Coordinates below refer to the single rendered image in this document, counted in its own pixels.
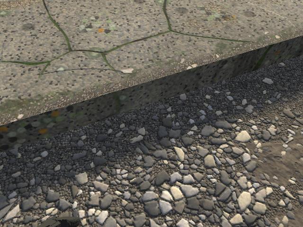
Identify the left robot hand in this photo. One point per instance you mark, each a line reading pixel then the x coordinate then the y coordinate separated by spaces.
pixel 61 222

